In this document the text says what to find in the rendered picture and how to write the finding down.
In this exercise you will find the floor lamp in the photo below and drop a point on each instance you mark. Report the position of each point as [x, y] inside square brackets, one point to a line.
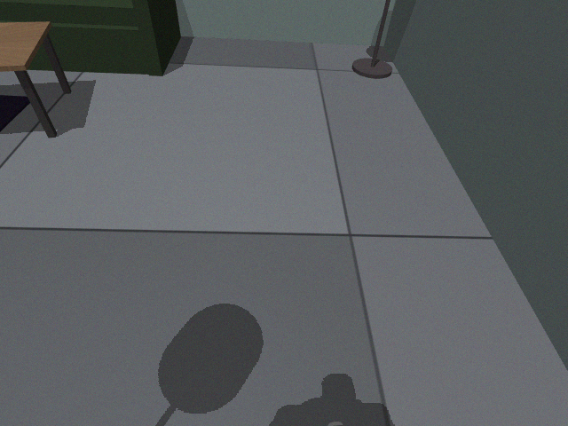
[374, 68]

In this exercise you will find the sofa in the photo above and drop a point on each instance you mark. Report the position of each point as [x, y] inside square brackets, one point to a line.
[102, 36]

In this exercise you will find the coffee table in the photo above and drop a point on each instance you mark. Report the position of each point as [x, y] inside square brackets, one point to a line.
[19, 43]

